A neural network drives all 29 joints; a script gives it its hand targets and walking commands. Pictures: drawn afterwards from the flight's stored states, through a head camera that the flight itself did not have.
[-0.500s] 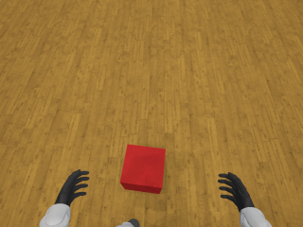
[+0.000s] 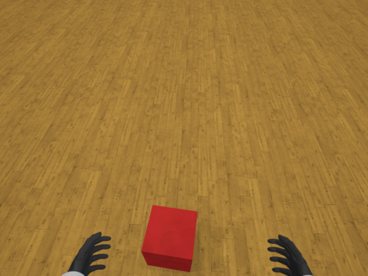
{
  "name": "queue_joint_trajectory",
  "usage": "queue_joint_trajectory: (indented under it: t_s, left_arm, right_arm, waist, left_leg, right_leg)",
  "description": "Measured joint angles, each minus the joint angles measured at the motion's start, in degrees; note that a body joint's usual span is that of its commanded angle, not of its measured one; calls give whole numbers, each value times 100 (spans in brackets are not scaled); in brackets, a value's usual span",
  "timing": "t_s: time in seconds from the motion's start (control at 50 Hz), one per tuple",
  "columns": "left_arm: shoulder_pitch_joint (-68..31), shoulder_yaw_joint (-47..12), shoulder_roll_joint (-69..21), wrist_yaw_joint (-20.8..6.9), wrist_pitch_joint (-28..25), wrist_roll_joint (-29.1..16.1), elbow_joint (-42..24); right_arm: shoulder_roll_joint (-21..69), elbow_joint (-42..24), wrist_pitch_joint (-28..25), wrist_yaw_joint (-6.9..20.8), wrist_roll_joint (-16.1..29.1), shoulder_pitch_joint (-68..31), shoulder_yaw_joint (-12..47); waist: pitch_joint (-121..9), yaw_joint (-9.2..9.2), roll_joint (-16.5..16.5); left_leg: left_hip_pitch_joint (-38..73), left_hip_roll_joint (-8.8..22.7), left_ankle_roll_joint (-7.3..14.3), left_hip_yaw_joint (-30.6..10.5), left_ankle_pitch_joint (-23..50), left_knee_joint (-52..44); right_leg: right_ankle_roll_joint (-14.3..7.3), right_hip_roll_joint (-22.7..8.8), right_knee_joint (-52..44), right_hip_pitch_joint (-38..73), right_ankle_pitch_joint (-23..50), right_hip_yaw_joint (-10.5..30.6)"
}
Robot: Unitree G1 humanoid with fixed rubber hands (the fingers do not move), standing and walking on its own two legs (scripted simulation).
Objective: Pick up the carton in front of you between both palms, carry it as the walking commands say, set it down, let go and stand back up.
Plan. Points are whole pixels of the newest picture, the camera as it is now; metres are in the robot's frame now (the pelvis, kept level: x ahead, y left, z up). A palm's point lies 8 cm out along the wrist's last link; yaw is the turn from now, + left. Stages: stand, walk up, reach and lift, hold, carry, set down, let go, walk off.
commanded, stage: let go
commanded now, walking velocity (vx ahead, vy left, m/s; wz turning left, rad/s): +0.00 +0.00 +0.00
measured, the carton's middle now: (171, 239) +0.40 +0.07 -0.65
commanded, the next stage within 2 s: stand in 0.04 s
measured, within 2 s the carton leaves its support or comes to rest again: neither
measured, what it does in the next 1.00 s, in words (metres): stands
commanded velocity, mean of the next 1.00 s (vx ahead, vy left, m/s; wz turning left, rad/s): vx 0.00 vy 0.00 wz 0.00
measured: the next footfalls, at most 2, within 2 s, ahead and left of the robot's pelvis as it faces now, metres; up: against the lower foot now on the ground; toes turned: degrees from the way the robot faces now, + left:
none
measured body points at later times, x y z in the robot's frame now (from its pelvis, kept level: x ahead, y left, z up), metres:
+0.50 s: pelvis +0.01 +0.02 +0.00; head +0.02 +0.03 +0.45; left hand +0.16 +0.31 -0.10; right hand +0.14 -0.29 -0.10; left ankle +0.01 +0.13 -0.74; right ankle -0.06 -0.08 -0.74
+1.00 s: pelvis +0.00 +0.03 +0.00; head +0.01 +0.04 +0.45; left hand +0.13 +0.32 -0.11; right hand +0.10 -0.29 -0.10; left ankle +0.01 +0.13 -0.74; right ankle -0.06 -0.08 -0.74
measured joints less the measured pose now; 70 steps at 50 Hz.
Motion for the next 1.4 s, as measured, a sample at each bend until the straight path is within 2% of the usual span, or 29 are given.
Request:
queue_joint_trajectory:
  t_s: [0.06,0.14,0.24,0.42,0.96,1.4]
  left_arm:
    - [41,1,36,117,-192,18,188]
    - [38,-20,326,370,-395,132,649]
    - [88,61,622,451,-539,146,984]
    - [85,-33,811,524,-673,132,1430]
    - [-102,-236,923,574,-774,61,2349]
    - [-177,-271,1001,554,-800,38,2836]
  right_arm:
    - [-45,48,137,-168,-43,-56,73]
    - [-292,850,-212,-381,-150,-221,28]
    - [-590,1474,-474,-406,-178,-276,-95]
    - [-779,2114,-644,-421,-154,-435,-69]
    - [-905,3197,-721,-396,-68,-643,0]
    - [-987,3598,-725,-350,-23,-707,33]
  waist:
    - [-125,-24,12]
    - [-403,-32,58]
    - [-536,-17,63]
    - [-562,-51,37]
    - [-502,-116,45]
    - [-444,-113,74]
  left_leg:
    - [-147,21,7,13,-54,130]
    - [-489,98,-7,13,-230,463]
    - [-615,119,21,59,-319,580]
    - [-503,83,91,171,-301,428]
    - [-141,-2,187,252,1,-101]
    - [-59,-20,213,194,250,-350]
  right_leg:
    - [16,24,72,-124,-25,9]
    - [7,111,167,-364,-59,10]
    - [20,130,207,-468,-90,56]
    - [81,71,83,-395,-60,170]
    - [183,-52,-367,-86,208,257]
    - [219,-79,-626,16,438,201]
